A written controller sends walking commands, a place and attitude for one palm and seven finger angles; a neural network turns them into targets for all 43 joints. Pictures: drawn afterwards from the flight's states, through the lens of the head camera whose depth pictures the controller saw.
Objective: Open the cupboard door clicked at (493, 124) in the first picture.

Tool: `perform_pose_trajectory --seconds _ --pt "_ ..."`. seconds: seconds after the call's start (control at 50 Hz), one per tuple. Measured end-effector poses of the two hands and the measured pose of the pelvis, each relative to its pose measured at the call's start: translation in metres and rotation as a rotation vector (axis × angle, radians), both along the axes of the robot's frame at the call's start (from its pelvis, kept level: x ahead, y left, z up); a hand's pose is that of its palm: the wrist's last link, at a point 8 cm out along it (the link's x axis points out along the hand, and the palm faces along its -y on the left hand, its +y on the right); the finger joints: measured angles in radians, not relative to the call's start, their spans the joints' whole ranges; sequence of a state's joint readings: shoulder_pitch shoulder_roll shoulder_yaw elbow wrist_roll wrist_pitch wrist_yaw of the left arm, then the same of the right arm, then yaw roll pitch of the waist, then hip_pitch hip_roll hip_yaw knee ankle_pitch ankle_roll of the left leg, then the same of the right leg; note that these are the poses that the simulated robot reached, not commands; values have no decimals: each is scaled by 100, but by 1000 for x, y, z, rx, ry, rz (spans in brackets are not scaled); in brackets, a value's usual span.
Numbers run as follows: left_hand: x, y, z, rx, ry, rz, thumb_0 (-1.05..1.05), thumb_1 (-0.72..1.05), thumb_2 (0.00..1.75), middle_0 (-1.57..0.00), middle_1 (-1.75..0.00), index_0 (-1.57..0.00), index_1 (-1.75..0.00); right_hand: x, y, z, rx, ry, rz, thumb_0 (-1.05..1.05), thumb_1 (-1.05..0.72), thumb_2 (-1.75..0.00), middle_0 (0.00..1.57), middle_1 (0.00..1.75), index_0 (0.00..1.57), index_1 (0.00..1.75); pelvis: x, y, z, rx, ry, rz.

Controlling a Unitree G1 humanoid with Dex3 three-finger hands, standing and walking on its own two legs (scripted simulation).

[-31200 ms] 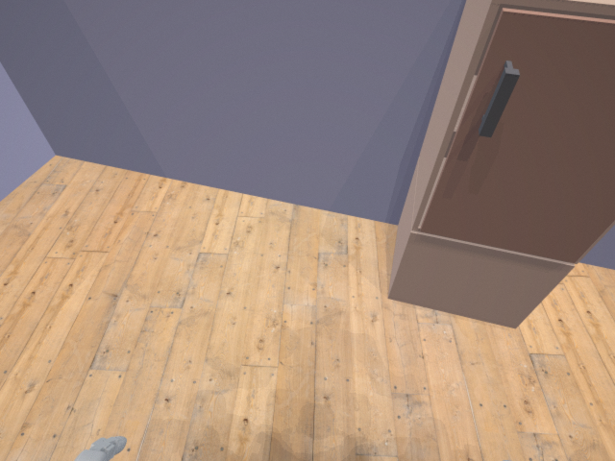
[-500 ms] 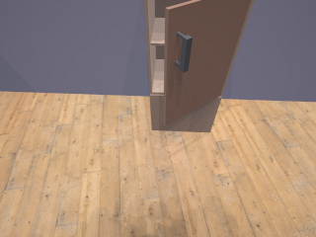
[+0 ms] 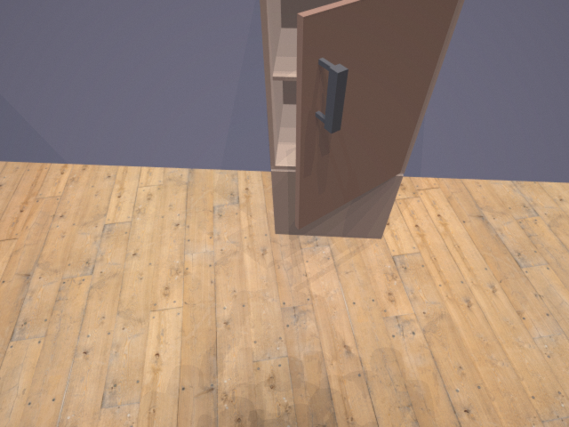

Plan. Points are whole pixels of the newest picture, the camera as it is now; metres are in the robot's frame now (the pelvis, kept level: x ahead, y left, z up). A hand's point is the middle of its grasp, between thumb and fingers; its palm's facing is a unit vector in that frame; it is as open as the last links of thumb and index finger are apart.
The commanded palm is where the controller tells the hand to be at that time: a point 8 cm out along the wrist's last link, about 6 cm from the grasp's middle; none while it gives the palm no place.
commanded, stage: look to check the result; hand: left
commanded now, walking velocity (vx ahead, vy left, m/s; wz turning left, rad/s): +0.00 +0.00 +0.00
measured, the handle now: (328, 95) +0.69 -0.05 +0.09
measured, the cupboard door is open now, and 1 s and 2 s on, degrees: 38 38 38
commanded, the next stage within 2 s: walk to a spot facing it in 0.12 s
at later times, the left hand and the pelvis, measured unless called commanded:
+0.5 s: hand out of the picture +0.08 +0.21 -0.17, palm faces -0.07 -0.96 -0.28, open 7.4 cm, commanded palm none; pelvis +0.01 -0.01 -0.01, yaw -5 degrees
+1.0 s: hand out of the picture +0.09 +0.14 -0.16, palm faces -0.31 -0.91 -0.28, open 7.4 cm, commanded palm none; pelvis -0.01 -0.04 +0.00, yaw -23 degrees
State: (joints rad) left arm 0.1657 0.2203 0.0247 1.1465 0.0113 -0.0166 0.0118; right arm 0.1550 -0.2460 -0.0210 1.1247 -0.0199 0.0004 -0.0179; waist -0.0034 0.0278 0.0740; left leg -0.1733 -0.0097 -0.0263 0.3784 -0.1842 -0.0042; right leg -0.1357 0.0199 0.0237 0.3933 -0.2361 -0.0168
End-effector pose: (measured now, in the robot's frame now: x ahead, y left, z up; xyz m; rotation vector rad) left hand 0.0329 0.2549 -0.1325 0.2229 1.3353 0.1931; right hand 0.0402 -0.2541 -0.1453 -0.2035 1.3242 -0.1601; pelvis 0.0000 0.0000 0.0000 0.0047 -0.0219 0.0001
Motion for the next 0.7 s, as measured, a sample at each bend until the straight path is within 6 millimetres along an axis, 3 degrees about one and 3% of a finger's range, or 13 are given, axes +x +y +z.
perform_pose_trajectory --seconds 0.24,0.38,0.52,0.7 --pt "38 13 11 41 -74 -34 1 91 90 -20 -29 -20 -30 30 -24 10 -41 -53 20 0 -90 -89 20 29 20 30 8 -6 2 0 1 -1" --pt "49 13 10 54 -75 -51 0 91 90 -20 -29 -20 -30 36 -29 10 -54 -75 -2 0 -90 -89 20 29 20 30 10 -7 0 -2 7 -35" --pt "50 -2 -5 7 -24 -99 1 91 90 -20 -29 -20 -30 14 -16 3 -32 -75 -88 0 -90 -89 20 29 20 30 7 -5 -7 1 8 -105" --pt "65 -34 -8 -8 -18 -188 1 91 90 -20 -29 -20 -30 -41 -17 -20 16 -19 -186 0 -90 -89 20 30 20 30 -4 -19 -16 23 2 -216"
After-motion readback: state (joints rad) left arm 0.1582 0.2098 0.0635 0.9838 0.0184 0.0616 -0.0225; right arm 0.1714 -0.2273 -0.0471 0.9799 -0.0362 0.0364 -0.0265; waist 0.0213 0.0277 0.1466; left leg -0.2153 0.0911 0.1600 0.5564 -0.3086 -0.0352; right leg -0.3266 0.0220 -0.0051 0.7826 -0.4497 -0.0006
